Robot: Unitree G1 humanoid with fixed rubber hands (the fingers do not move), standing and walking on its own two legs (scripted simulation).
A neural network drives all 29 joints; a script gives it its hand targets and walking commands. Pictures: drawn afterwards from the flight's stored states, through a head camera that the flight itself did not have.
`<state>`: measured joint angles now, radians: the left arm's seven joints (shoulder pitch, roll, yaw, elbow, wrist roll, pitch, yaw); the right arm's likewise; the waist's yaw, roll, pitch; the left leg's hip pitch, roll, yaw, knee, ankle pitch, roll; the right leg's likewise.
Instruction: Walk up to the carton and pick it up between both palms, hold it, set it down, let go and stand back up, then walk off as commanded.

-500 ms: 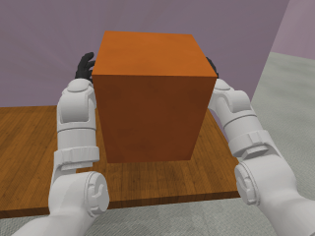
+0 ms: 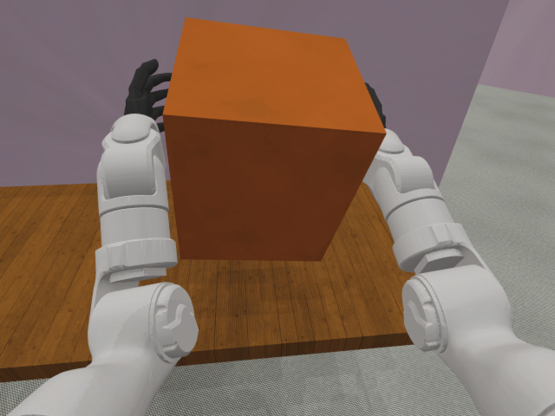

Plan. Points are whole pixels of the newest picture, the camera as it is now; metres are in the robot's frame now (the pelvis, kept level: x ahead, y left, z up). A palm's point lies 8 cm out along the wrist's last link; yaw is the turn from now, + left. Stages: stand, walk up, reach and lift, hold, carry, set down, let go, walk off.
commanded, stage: set down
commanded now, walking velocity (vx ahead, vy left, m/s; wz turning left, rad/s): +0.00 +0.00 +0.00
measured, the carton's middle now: (260, 152) +0.38 +0.01 +0.25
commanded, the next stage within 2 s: none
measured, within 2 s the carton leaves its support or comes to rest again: neither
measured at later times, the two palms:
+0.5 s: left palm (155, 175) +0.38 +0.15 +0.22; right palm (355, 187) +0.38 -0.14 +0.18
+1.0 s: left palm (166, 189) +0.38 +0.14 +0.19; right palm (360, 202) +0.38 -0.15 +0.15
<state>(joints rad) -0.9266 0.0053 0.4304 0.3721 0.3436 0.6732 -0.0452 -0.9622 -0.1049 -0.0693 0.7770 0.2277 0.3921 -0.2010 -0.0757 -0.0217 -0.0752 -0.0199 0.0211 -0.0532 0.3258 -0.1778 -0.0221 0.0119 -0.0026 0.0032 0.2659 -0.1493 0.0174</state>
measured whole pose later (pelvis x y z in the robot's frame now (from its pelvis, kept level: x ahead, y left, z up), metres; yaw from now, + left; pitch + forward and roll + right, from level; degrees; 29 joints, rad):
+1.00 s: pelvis +0.00 +0.00 +0.00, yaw +1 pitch -7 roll -1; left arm -0.68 -0.07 0.31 0.31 0.33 0.50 0.01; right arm -0.68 -0.06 -0.07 0.74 0.11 0.12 -0.15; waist -0.06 -0.05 0.04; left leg -0.03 0.02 -0.08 0.34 -0.18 -0.03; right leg 0.02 0.00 -0.02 0.26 -0.16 0.02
